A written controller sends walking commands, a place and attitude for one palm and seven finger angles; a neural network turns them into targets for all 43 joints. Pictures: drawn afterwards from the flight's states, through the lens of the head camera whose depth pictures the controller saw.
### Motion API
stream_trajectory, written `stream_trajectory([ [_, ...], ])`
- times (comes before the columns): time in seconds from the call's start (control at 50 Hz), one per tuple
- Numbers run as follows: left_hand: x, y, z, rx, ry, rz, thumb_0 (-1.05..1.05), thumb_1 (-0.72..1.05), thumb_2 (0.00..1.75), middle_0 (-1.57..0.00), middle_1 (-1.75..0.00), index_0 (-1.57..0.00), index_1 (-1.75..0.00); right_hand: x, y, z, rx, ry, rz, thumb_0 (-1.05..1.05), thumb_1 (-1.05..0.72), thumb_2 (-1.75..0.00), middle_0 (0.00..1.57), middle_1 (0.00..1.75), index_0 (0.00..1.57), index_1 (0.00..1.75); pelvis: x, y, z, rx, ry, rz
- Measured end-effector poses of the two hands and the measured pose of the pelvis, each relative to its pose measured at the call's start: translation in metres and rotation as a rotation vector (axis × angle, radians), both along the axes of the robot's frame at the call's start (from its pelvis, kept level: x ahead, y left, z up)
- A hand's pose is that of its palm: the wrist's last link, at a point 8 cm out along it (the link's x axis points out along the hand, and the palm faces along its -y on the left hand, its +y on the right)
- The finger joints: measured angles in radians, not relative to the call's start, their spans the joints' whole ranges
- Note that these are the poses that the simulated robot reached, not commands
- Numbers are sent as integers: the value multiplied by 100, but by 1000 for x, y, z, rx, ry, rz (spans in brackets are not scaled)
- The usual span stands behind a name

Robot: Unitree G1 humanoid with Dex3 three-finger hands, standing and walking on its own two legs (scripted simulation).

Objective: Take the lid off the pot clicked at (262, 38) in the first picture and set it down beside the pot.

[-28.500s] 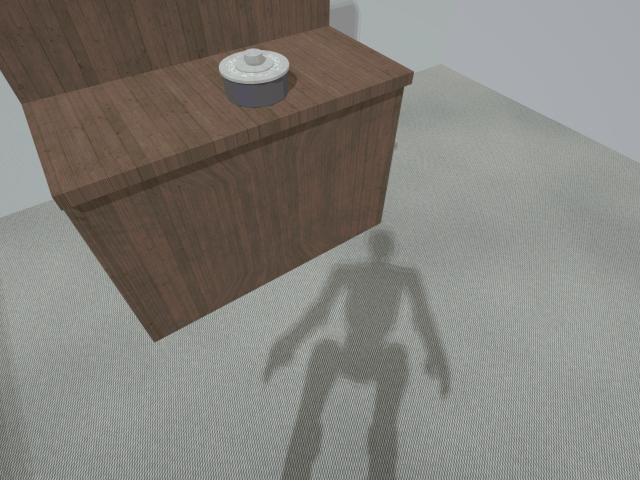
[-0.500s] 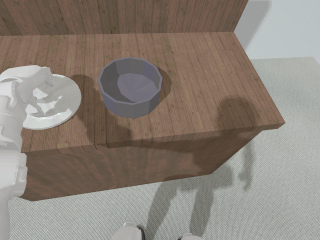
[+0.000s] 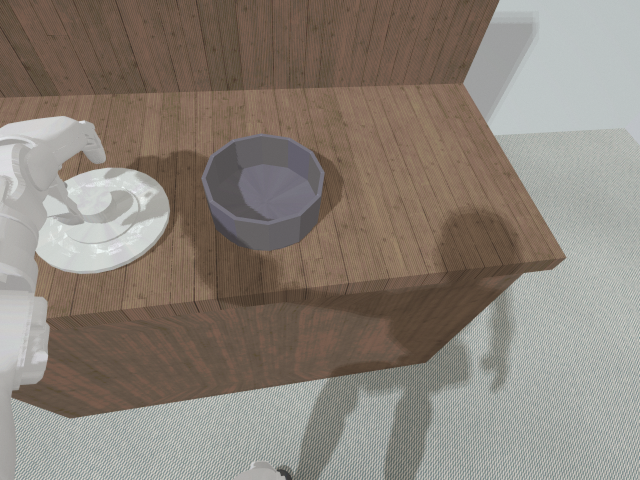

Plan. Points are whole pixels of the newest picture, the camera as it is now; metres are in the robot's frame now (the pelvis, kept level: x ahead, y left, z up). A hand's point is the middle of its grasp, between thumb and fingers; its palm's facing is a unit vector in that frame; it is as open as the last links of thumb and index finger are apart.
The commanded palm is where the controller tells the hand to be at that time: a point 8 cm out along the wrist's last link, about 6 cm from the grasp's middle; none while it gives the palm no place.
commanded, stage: raise the empty hand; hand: left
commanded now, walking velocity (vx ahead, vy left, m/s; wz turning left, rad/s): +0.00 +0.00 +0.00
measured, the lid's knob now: (95, 205) +0.50 +0.30 +0.00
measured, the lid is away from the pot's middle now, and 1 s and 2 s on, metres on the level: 0.24 0.24 0.24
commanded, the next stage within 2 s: draw the hand back to the body in 0.80 s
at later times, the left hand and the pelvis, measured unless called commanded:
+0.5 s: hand (40, 153) +0.47 +0.31 +0.12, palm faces -0.37 -0.11 -0.92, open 11.0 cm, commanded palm +0.49 +0.29 +0.19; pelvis +0.01 +0.00 +0.01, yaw +1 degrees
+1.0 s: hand (34, 136) +0.47 +0.30 +0.15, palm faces -0.36 -0.12 -0.92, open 11.0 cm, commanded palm +0.47 +0.29 +0.21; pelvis +0.01 -0.01 +0.02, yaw +1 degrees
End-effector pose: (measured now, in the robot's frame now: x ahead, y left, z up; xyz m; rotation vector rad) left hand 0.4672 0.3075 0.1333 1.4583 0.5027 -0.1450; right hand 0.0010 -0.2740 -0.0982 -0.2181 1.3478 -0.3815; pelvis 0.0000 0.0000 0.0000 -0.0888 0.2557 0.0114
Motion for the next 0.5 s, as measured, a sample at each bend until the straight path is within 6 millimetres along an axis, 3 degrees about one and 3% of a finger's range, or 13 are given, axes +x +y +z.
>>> stream_trajectory([
  [0.5,3,3,48,10,-26,-10,0,-3,70,-39,-82,-39,-82,38,0,7,9,-70,56,1,-90,-90,21,30,20,30,8,1,11,14,-40,14],
])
